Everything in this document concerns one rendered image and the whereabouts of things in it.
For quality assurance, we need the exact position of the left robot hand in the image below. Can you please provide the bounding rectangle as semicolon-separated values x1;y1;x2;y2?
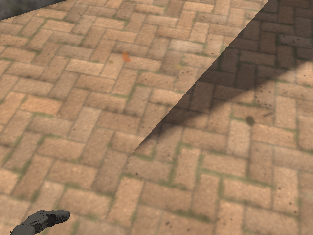
10;210;70;235

